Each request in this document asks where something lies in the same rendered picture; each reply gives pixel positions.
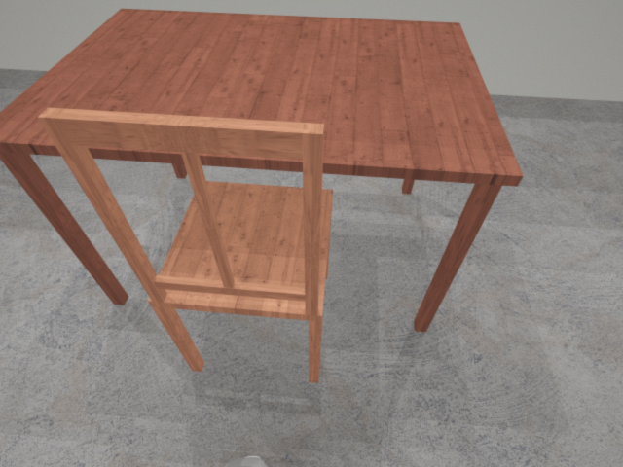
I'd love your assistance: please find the chair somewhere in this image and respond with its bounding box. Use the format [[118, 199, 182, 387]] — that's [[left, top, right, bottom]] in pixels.
[[38, 108, 333, 383]]

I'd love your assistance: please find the table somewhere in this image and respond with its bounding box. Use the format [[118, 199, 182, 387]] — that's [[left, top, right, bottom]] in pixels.
[[0, 9, 523, 332]]

